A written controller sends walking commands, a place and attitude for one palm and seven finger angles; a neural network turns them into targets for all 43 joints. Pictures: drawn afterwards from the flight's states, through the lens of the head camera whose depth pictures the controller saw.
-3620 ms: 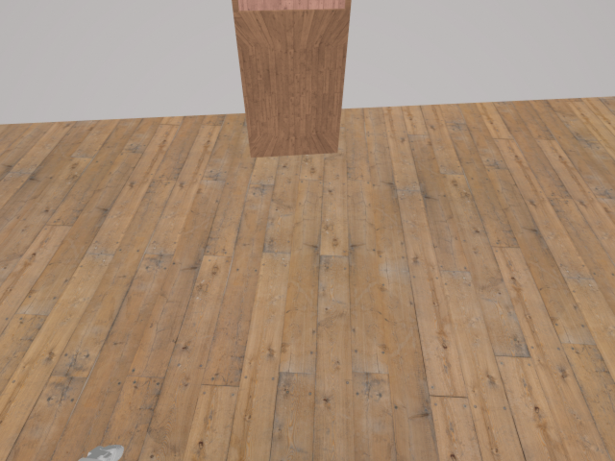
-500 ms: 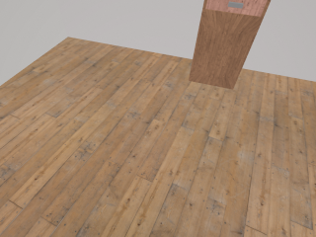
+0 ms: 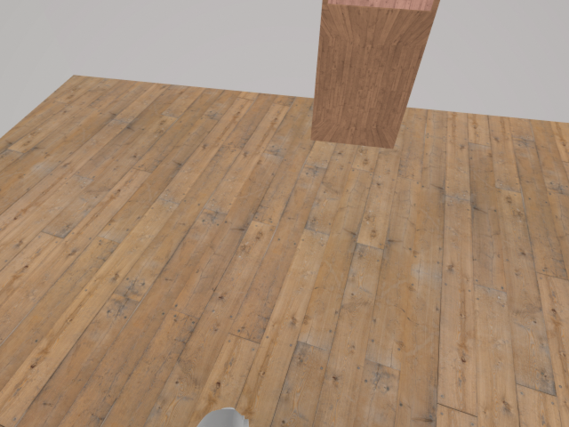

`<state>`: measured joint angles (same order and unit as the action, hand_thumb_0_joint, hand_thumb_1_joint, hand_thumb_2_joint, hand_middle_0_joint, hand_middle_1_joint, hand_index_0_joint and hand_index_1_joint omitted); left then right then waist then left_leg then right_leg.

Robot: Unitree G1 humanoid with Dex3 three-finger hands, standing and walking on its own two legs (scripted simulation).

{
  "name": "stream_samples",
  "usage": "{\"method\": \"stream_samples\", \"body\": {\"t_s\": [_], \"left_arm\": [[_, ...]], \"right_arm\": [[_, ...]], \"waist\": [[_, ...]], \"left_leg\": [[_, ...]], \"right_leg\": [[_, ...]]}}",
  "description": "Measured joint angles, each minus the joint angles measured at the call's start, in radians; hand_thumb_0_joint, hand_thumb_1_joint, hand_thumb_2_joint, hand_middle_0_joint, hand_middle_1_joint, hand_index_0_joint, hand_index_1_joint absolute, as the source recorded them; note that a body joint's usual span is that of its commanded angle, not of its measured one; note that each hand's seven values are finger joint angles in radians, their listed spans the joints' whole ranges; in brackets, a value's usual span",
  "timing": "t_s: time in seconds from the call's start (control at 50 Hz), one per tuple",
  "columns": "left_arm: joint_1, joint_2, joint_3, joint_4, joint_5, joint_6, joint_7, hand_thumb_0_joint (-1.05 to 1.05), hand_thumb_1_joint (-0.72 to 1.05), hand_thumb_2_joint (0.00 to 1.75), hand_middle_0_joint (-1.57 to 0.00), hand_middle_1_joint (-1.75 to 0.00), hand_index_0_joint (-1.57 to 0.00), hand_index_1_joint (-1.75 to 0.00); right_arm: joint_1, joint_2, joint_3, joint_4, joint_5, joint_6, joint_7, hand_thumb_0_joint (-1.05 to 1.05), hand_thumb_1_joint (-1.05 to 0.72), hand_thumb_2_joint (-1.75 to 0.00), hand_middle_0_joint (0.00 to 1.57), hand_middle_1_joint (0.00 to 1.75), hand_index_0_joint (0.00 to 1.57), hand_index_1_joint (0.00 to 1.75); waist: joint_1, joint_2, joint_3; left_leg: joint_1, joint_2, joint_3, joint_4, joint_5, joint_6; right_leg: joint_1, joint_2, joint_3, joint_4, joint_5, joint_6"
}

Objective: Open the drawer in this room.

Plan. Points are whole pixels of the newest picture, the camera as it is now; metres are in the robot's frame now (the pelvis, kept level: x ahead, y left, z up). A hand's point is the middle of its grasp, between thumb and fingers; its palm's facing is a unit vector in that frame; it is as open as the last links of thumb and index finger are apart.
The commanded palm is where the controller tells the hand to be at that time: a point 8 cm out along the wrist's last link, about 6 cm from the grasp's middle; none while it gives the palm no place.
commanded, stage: turn or walk to find it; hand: left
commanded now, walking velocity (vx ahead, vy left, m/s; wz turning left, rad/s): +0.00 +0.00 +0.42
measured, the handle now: out of the picture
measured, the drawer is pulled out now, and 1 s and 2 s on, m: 0.00 0.00 0.00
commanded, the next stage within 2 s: stand and wait in 0.10 s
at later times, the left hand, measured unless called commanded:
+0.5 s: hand (138, 413) +0.17 +0.26 -0.17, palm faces +0.14 -0.97 -0.21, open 7.3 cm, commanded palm none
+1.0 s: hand (176, 409) +0.18 +0.20 -0.19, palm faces +0.07 -0.99 -0.14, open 7.3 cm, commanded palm none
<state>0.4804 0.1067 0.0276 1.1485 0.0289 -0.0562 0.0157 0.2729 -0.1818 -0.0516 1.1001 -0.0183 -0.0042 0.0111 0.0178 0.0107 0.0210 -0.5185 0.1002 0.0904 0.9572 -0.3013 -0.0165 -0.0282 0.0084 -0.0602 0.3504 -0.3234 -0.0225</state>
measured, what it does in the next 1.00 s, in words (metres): walks ahead: left foot, then right foot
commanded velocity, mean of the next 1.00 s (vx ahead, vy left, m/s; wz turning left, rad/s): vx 0.10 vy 0.00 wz -0.05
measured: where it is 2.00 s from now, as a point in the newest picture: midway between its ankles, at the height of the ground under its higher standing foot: (298, 342)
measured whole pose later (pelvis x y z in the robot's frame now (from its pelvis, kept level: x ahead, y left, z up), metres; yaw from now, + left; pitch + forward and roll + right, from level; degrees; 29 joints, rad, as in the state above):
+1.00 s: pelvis +0.20 +0.04 -0.01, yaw +1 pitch +1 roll -1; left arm 0.36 0.13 0.04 1.09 0.02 0.00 -0.01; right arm 0.34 -0.18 -0.03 1.10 -0.02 -0.02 -0.01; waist -0.01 0.00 0.00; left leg -0.24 0.04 0.14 0.59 -0.37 0.03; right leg -0.16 0.04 0.03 0.53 -0.38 -0.03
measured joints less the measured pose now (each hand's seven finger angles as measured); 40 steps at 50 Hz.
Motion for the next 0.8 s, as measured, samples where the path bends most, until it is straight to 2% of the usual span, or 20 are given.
{"method": "stream_samples", "body": {"t_s": [0.08, 0.14, 0.16, 0.2, 0.24, 0.28, 0.38, 0.48, 0.58, 0.66, 0.72, 0.8], "left_arm": [[-0.005, -0.015, -0.01, 0.018, 0.003, 0.003, 0.008, 0.0, 0.91, 0.89, -0.2, -0.3, -0.2, -0.3], [-0.017, -0.011, -0.01, 0.018, 0.0, 0.009, 0.014, 0.0, 0.91, 0.89, -0.2, -0.3, -0.2, -0.3], [-0.016, -0.011, -0.009, 0.015, -0.004, 0.013, 0.017, 0.0, 0.91, 0.89, -0.2, -0.3, -0.2, -0.3], [-0.051, 0.004, -0.006, 0.007, -0.014, 0.03, 0.022, 0.0, 0.91, 0.89, -0.2, -0.3, -0.2, -0.3], [-0.094, 0.018, -0.003, -0.012, -0.016, 0.043, 0.026, 0.0, 0.91, 0.89, -0.2, -0.3, -0.2, -0.3], [-0.139, 0.027, 0.002, -0.035, -0.011, 0.049, 0.024, 0.0, 0.91, 0.89, -0.2, -0.3, -0.2, -0.3], [-0.233, 0.045, 0.018, -0.112, 0.0, 0.061, 0.022, 0.0, 0.92, 0.89, -0.2, -0.3, -0.2, -0.3], [-0.275, 0.074, 0.033, -0.165, 0.003, 0.073, 0.017, 0.01, 0.93, 0.9, -0.2, -0.3, -0.2, -0.3], [-0.274, 0.075, 0.024, -0.171, 0.001, 0.077, 0.016, 0.0, 0.93, 0.9, -0.2, -0.3, -0.2, -0.3], [-0.248, 0.068, 0.004, -0.147, -0.003, 0.059, 0.02, 0.0, 0.92, 0.9, -0.2, -0.3, -0.2, -0.3], [-0.217, 0.043, -0.018, -0.102, -0.01, 0.052, 0.018, 0.0, 0.92, 0.9, -0.2, -0.3, -0.2, -0.3], [-0.182, 0.038, -0.019, -0.068, -0.015, 0.062, 0.01, 0.0, 0.93, 0.89, -0.2, -0.3, -0.2, -0.3]], "right_arm": [[-0.075, 0.009, 0.006, -0.038, 0.011, -0.01, 0.003, 0.01, -0.91, -0.9, 0.2, 0.3, 0.19, 0.29], [-0.109, 0.019, 0.016, -0.058, 0.01, -0.024, 0.001, 0.0, -0.91, -0.9, 0.2, 0.3, 0.19, 0.29], [-0.113, 0.019, 0.02, -0.065, 0.006, -0.032, 0.0, 0.0, -0.91, -0.9, 0.2, 0.3, 0.19, 0.29], [-0.129, 0.035, 0.025, -0.068, 0.005, -0.039, -0.011, 0.0, -0.91, -0.9, 0.2, 0.3, 0.19, 0.29], [-0.142, 0.049, 0.031, -0.064, 0.008, -0.032, -0.019, 0.0, -0.91, -0.9, 0.2, 0.3, 0.2, 0.29], [-0.147, 0.054, 0.023, -0.067, 0.012, -0.027, -0.028, -0.01, -0.92, -0.9, 0.2, 0.3, 0.2, 0.29], [-0.136, 0.035, 0.017, -0.083, 0.003, -0.013, -0.023, -0.02, -0.93, -0.9, 0.2, 0.3, 0.2, 0.3], [-0.102, 0.019, 0.009, -0.09, -0.002, 0.006, -0.016, -0.01, -0.92, -0.9, 0.2, 0.3, 0.2, 0.3], [-0.066, 0.009, 0.006, -0.079, -0.005, 0.011, -0.018, 0.0, -0.91, -0.9, 0.2, 0.3, 0.2, 0.3], [-0.037, 0.013, 0.011, -0.05, 0.006, 0.008, -0.02, 0.0, -0.91, -0.9, 0.2, 0.3, 0.2, 0.3], [-0.025, 0.009, 0.019, -0.018, 0.01, 0.008, -0.024, 0.0, -0.91, -0.9, 0.2, 0.3, 0.2, 0.29], [-0.009, 0.016, 0.031, 0.002, 0.01, 0.004, -0.026, 0.0, -0.92, -0.9, 0.2, 0.3, 0.2, 0.29]], "waist": [[-0.002, -0.009, 0.036], [0.0, -0.021, 0.057], [0.001, -0.018, 0.058], [0.005, -0.044, 0.067], [0.015, -0.056, 0.068], [0.011, -0.056, 0.06], [-0.007, -0.043, 0.026], [-0.024, -0.026, 0.0], [-0.035, -0.009, -0.01], [-0.027, -0.015, -0.016], [-0.031, 0.011, -0.019], [-0.028, 0.005, -0.016]], "left_leg": [[-0.025, -0.009, 0.014, -0.158, 0.078, 0.012], [0.034, -0.043, 0.028, -0.304, 0.169, 0.031], [0.066, -0.047, 0.028, -0.339, 0.216, 0.052], [0.064, -0.068, 0.039, -0.284, 0.115, 0.095], [0.085, -0.08, 0.053, -0.284, 0.076, 0.111], [0.117, -0.093, 0.057, -0.337, 0.096, 0.11], [0.17, -0.13, 0.04, -0.465, 0.147, 0.127], [0.195, -0.15, 0.011, -0.516, 0.16, 0.127], [0.221, -0.158, -0.001, -0.532, 0.15, 0.118], [0.23, -0.166, 0.006, -0.498, 0.115, 0.098], [0.271, -0.143, 0.005, -0.524, 0.108, 0.077], [0.295, -0.114, 0.027, -0.531, 0.091, 0.064]], "right_leg": [[0.067, -0.013, -0.012, -0.029, -0.03, 0.027], [0.09, -0.032, -0.031, 0.046, -0.108, 0.054], [0.071, -0.036, -0.036, 0.124, -0.148, 0.058], [-0.032, -0.057, -0.013, 0.387, -0.221, 0.046], [-0.15, -0.053, 0.019, 0.621, -0.25, 0.038], [-0.242, -0.059, 0.016, 0.713, -0.217, 0.04], [-0.368, -0.078, 0.009, 0.638, -0.138, 0.051], [-0.398, -0.075, 0.021, 0.566, -0.093, 0.059], [-0.325, -0.066, 0.024, 0.404, -0.084, 0.056], [-0.201, -0.063, 0.033, 0.148, 0.043, 0.044], [-0.164, -0.038, 0.035, 0.119, 0.046, 0.032], [-0.145, -0.01, 0.059, 0.097, 0.045, 0.018]]}}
